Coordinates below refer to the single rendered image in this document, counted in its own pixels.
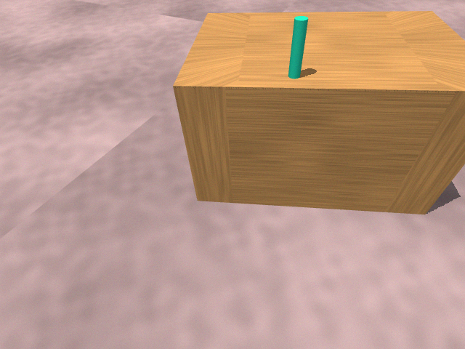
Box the can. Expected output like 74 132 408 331
288 16 308 79

